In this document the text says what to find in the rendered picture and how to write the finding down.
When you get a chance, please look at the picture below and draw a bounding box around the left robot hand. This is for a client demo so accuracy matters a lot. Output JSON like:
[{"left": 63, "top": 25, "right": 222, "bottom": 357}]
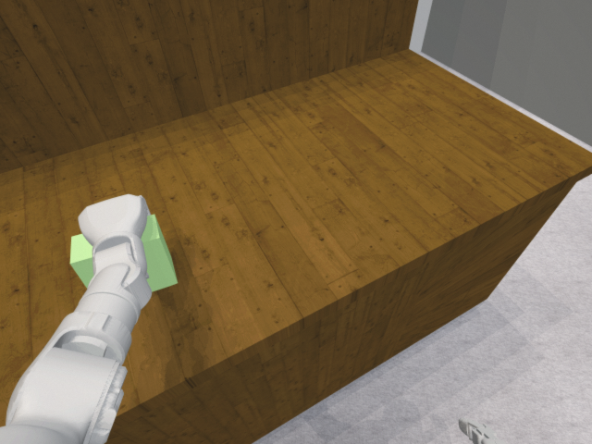
[{"left": 78, "top": 194, "right": 151, "bottom": 279}]

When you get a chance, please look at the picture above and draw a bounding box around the left robot forearm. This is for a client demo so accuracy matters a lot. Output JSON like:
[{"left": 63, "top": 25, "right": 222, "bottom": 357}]
[{"left": 6, "top": 231, "right": 152, "bottom": 426}]

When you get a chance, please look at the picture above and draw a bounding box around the robot left upper arm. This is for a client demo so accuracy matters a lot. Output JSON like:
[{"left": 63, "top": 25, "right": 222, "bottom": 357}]
[{"left": 0, "top": 347, "right": 128, "bottom": 444}]

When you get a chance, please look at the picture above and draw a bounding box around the table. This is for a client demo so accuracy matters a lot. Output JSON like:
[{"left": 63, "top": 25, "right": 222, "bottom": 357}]
[{"left": 0, "top": 0, "right": 592, "bottom": 444}]

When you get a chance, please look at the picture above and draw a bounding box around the sponge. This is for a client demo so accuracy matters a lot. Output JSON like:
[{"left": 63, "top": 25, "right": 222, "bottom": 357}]
[{"left": 70, "top": 215, "right": 178, "bottom": 292}]

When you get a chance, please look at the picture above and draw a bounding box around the right robot hand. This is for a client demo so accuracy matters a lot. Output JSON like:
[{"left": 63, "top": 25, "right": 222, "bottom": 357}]
[{"left": 459, "top": 418, "right": 507, "bottom": 444}]

